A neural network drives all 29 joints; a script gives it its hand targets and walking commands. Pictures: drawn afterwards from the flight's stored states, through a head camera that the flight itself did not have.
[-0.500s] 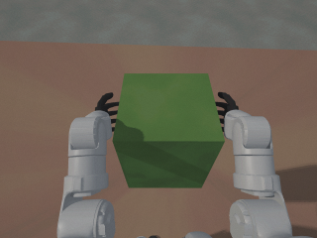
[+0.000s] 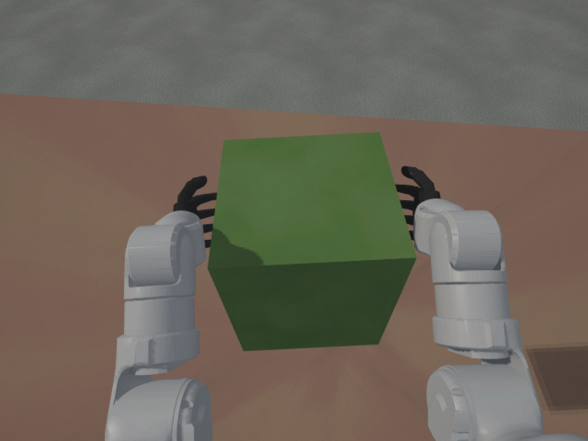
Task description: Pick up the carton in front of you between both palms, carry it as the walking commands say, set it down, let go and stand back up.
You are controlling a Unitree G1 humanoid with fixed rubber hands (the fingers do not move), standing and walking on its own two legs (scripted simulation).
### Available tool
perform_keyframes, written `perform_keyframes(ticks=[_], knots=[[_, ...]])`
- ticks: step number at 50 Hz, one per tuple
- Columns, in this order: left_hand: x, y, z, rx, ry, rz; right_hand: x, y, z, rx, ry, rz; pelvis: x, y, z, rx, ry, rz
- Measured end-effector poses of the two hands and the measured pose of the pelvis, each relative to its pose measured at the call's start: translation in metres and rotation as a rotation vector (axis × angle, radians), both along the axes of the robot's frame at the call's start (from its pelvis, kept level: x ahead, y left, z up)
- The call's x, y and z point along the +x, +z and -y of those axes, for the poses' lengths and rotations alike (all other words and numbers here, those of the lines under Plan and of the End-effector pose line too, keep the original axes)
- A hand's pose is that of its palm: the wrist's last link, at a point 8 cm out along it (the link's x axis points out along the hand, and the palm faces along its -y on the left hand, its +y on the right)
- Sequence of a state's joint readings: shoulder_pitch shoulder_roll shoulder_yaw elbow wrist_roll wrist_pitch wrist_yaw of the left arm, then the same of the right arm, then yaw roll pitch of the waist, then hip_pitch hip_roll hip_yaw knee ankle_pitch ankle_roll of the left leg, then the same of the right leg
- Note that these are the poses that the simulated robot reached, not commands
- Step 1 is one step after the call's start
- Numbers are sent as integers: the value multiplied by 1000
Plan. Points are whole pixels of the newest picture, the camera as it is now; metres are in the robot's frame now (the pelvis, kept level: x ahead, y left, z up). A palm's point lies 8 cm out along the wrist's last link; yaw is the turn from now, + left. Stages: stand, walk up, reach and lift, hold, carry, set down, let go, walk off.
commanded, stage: carry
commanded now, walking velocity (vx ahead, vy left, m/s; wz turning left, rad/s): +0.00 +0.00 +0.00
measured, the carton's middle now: (306, 249) +0.37 +0.00 +0.04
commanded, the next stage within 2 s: none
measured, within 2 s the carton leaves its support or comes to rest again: neither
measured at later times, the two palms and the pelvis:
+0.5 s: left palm (182, 242) +0.32 +0.15 +0.13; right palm (440, 236) +0.32 -0.15 +0.13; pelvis -0.02 +0.00 +0.00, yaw +0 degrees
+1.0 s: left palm (177, 250) +0.31 +0.15 +0.13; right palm (442, 243) +0.31 -0.15 +0.13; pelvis -0.03 +0.00 +0.00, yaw +0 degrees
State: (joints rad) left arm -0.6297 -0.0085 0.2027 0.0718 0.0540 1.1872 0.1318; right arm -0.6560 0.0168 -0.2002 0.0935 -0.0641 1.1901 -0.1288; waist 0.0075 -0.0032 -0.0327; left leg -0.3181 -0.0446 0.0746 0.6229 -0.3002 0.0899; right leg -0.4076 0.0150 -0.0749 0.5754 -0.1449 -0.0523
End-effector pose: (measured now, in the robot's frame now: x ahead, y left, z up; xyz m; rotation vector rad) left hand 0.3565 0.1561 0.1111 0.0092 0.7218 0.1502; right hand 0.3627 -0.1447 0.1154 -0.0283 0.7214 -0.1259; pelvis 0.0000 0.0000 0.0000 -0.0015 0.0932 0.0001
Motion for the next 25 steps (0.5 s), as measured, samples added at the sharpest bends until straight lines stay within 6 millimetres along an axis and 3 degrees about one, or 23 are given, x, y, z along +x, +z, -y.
perform_keyframes(ticks=[10, 25], knots=[[-1, 7, -3, 10, 2, -11, -2, 2, -3, 5, 7, -11, 3, -1, -1, -5, 10, 9], [-34, 19, 4, 17, -18, -17, -40, 14, 4, -3, 1, -16, -21, 1, 0, 4, 4, 52]])
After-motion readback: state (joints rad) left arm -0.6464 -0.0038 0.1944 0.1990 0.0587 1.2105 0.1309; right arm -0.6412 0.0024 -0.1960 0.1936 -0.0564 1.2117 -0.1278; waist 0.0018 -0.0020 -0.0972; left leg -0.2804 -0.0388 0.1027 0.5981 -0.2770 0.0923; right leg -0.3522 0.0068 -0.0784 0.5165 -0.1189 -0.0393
